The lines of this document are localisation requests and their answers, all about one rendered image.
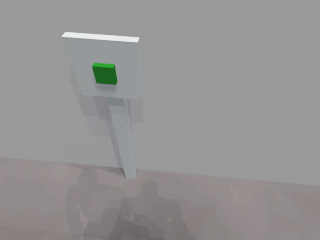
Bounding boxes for panel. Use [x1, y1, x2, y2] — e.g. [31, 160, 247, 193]
[61, 32, 142, 180]

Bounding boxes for button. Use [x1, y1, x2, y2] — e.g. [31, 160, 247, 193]
[92, 63, 117, 85]

